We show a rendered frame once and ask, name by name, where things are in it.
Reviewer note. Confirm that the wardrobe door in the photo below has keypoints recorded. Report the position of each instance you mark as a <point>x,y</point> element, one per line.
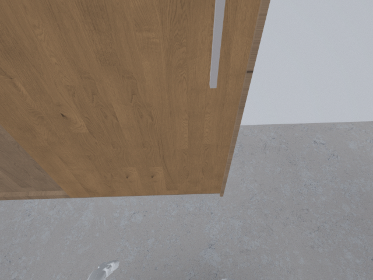
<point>19,172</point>
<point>112,97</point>

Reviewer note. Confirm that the left robot hand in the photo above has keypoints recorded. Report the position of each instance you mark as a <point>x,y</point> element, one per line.
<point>104,270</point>

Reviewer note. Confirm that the handle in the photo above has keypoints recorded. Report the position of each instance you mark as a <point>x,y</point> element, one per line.
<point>216,44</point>

